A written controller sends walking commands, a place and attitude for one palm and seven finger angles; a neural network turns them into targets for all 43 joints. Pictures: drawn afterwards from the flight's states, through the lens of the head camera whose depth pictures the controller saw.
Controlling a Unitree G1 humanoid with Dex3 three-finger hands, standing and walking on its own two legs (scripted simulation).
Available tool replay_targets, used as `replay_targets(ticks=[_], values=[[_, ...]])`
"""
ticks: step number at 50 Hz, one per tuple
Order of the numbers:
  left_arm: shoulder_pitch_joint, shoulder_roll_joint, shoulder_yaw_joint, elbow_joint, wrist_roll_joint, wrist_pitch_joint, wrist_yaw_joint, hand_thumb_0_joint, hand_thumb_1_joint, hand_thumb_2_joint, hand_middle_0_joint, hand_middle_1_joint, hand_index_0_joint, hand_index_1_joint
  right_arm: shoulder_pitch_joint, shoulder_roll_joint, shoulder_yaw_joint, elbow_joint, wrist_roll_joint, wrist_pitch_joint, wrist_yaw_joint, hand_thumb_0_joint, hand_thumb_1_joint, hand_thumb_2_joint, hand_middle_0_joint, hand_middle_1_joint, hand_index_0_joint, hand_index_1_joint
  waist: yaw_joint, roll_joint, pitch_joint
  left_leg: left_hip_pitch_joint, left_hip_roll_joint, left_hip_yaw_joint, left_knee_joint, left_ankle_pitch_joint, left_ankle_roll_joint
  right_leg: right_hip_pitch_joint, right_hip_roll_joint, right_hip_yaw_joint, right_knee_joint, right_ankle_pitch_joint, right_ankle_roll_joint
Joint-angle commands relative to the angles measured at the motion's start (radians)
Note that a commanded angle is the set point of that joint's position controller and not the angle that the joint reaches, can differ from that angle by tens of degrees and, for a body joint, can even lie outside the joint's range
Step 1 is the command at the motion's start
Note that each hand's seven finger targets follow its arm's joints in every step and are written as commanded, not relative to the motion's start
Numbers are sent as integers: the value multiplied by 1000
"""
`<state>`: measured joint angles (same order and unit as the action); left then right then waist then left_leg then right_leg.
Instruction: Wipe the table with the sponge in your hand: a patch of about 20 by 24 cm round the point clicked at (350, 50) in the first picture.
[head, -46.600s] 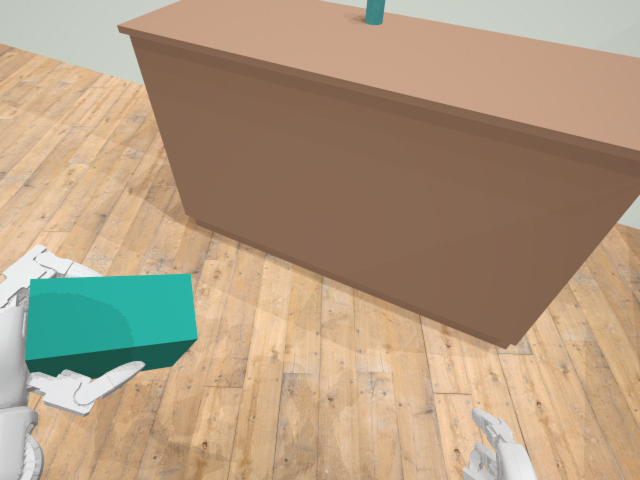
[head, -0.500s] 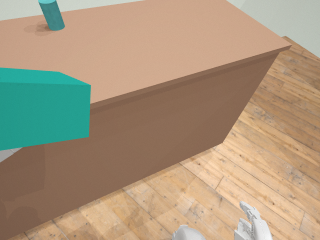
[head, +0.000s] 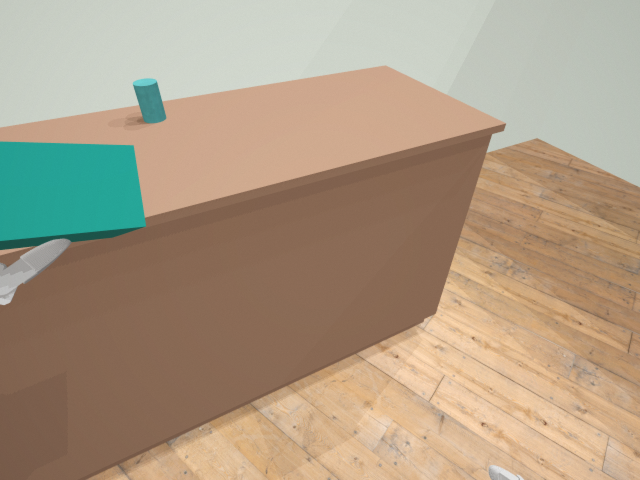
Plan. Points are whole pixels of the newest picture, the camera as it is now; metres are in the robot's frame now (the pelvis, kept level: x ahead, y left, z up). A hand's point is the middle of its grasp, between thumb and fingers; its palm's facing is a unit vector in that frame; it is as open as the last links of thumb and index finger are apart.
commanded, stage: stop stepping back and stand still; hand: left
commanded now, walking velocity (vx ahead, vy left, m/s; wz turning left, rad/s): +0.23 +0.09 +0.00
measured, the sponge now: (67, 200) +0.26 +0.21 +0.30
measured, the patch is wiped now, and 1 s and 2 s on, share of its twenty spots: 1.00 1.00 1.00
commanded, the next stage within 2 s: stand and wait in 0.46 s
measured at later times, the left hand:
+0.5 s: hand (20, 278) +0.18 +0.21 +0.29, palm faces +0.47 -0.83 -0.31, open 10.4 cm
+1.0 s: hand (35, 255) +0.20 +0.22 +0.29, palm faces +0.45 -0.80 -0.40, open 10.4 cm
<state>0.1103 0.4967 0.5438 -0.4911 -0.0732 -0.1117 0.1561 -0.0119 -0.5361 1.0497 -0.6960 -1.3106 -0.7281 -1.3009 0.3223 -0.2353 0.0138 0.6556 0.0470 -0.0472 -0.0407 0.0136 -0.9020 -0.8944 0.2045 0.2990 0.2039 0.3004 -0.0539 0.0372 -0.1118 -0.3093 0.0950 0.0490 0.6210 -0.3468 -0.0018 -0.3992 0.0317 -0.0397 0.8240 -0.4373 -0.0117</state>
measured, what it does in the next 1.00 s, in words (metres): steps on the spot: right foot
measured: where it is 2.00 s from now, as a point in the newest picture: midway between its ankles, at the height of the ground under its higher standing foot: outside the picture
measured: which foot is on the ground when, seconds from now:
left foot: down 0.00-1.00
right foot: up 0.00-0.02, down 0.04-1.00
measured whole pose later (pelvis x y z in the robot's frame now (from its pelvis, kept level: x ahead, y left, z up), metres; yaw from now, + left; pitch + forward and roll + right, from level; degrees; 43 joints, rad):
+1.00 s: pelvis -0.02 +0.01 +0.01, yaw -2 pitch +0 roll -1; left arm 0.29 0.47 0.51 -0.71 -0.06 -0.17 0.14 -0.01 -0.54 1.05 -0.70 -1.31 -0.73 -1.30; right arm 0.17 -0.20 0.01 0.61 0.03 -0.10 -0.04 0.01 -0.90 -0.89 0.21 0.30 0.20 0.30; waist -0.03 0.02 0.03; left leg -0.29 0.07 0.04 0.53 -0.24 -0.02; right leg -0.25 0.02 -0.01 0.49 -0.24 -0.01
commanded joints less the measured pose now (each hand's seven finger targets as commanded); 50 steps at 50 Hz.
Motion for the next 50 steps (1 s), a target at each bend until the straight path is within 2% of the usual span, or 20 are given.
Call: replay_targets(ticks=[1, 2, 7, 8, 9, 10, 12, 14, 15, 17, 18, 19, 20, 26, 28, 30, 32, 37, 42, 50], values=[[-133, 117, -45, -241, 5, -45, -37, 0, 100, 1300, -1200, -1600, -1200, -1600, -239, -108, -45, -224, -8, -64, 4, 0, -900, -900, 200, 300, 200, 300, 55, -261, 79, -368, -75, 42, 411, -216, 32, 258, -202, 384, -587, -90, -116], [-199, 185, 5, -288, -7, -66, -38, 0, 100, 1300, -1200, -1600, -1200, -1600, -236, -121, -46, -212, -7, -74, 5, 0, -900, -900, 200, 300, 200, 300, 35, -316, 68, -373, -68, -41, 590, -98, 18, 180, -331, 580, -678, -26, -165], [-129, 210, 72, -417, 3, -91, -9, 0, 100, 1300, -1200, -1600, -1200, -1600, -237, -69, -42, -174, -13, -57, -8, 0, -900, -900, 200, 300, 200, 300, 23, -107, 42, 99, 13, -44, 111, -32, 49, -148, -289, 301, -538, -185, -139], [-110, 192, 62, -415, 4, -93, 3, 0, 100, 1300, -1200, -1600, -1200, -1600, -230, -68, -32, -168, -20, -64, -19, 0, -900, -900, 200, 300, 200, 300, 15, -23, 11, 204, -22, -3, -41, -55, 53, -154, -218, 238, -437, -206, -113], [-115, 180, 57, -402, 3, -94, 14, 0, 100, 1300, -1200, -1600, -1200, -1600, -235, -99, -32, -171, -30, -73, -28, 0, -900, -900, 200, 300, 200, 300, 18, 158, 10, 197, 14, -108, -220, -220, 82, -146, -104, 162, -263, -210, -78], [-125, 147, 39, -389, -5, -94, 25, 0, 100, 1300, -1200, -1600, -1200, -1600, -230, -129, -39, -190, -27, -83, -34, 0, -900, -900, 200, 300, 200, 300, 19, 363, 10, 230, 188, -365, -385, -394, 142, -211, 15, 12, 1, -141, -18], [-307, 207, 60, -279, 7, -84, 21, 0, 100, 1300, -1200, -1600, -1200, -1600, -205, -98, -47, -165, -13, -96, -26, 0, -900, -900, 200, 300, 200, 300, 28, 182, 5, 18, 255, -430, -478, -398, 195, -120, 9, 34, 314, -86, -2], [-303, 196, 32, -106, 20, -52, 16, 0, 100, 1300, -1200, -1600, -1200, -1600, -220, -86, -31, -150, -8, -106, -17, 0, -900, -900, 200, 300, 200, 300, 42, 161, 74, -66, 221, -334, -431, -362, 171, -58, -58, 56, 130, -58, 0], [-265, 169, 11, -75, 18, -38, 10, 0, 100, 1300, -1200, -1600, -1200, -1600, -233, -84, -24, -163, -3, -106, -18, 0, -900, -900, 200, 300, 200, 300, 48, 238, 71, -85, 178, -244, -408, -354, 136, 26, -46, 14, -4, -70, -3], [-172, 124, -15, -73, 8, -17, -6, 0, 100, 1300, -1200, -1600, -1200, -1600, -261, -91, -18, -193, -8, -88, -12, 0, -900, -900, 200, 300, 200, 300, 63, 189, 89, -205, 102, -136, -288, -379, 69, 253, 8, -63, -253, -5, -10], [-121, 108, -31, -106, 6, -16, -19, 0, 100, 1300, -1200, -1600, -1200, -1600, -266, -91, -24, -215, -11, -76, -7, 0, -900, -900, 200, 300, 200, 300, 75, 27, 99, -280, 28, -49, -85, -323, 40, 329, -12, -3, -411, 28, -28], [-84, 131, -26, -144, 7, -17, -33, 0, 100, 1300, -1200, -1600, -1200, -1600, -266, -79, -34, -229, -12, -58, 3, 0, -900, -900, 200, 300, 200, 300, 69, -257, 106, -349, -64, 33, 295, -201, 10, 288, -187, 335, -580, -88, -109], [-91, 146, -11, -176, 1, -31, -40, 0, 100, 1300, -1200, -1600, -1200, -1600, -262, -88, -28, -232, -13, -55, 14, 0, -900, -900, 200, 300, 200, 300, 51, -303, 107, -363, -61, -36, 466, -126, -3, 226, -342, 540, -697, -3, -147], [-42, 191, 89, -454, -5, -87, 4, 0, 100, 1300, -1200, -1600, -1200, -1600, -257, -62, -17, -195, -24, -65, -5, 0, -900, -900, 200, 300, 200, 300, 20, -25, 6, 127, -25, -12, -93, 60, 30, 40, -214, 197, -466, 70, -89], [-45, 180, 97, -455, -5, -101, 28, 0, 100, 1300, -1200, -1600, -1200, -1600, -261, -101, -38, -196, -27, -85, -17, 0, -900, -900, 200, 300, 200, 300, 43, 188, -14, 147, 93, -189, -248, 17, 77, 49, -72, 120, -298, 132, -27], [-87, 185, 97, -364, -5, -87, 34, 0, 100, 1300, -1200, -1600, -1200, -1600, -248, -112, -48, -190, 0, -84, -19, 0, -900, -900, 200, 300, 200, 300, 49, 124, -43, 62, 142, -251, -272, -81, 81, 124, -24, 66, -262, 129, 17], [-135, 177, 93, -271, 9, -73, 35, 0, 100, 1300, -1200, -1600, -1200, -1600, -249, -95, -36, -177, -3, -90, -26, 0, -900, -900, 200, 300, 200, 300, 37, 129, 36, -14, 78, -165, -257, -125, 57, 157, -32, 65, -345, 144, 11], [-71, 149, 57, -238, 8, -76, 6, 0, 100, 1300, -1200, -1600, -1200, -1600, -244, -88, -43, -175, -5, -91, 1, 0, -900, -900, 200, 300, 200, 300, 22, -60, 8, 42, -7, -73, -54, 156, 18, 187, -165, 201, -474, 313, -41], [54, 173, 104, -388, 4, -101, 4, 0, 100, 1300, -1200, -1600, -1200, -1600, -264, -86, -41, -201, -15, -95, 8, 0, -900, -900, 200, 300, 200, 300, 37, 19, -38, 67, 41, -110, -166, 287, 34, 227, -92, 95, -380, 408, -4], [20, 169, 120, -356, 0, -110, 22, 0, 100, 1300, -1200, -1600, -1200, -1600, -258, -87, -44, -190, -14, -99, -6, 0, -900, -900, 200, 300, 200, 300, 34, 83, -54, 95, 45, -102, -189, 250, 27, 221, -73, 101, -387, 395, -4]])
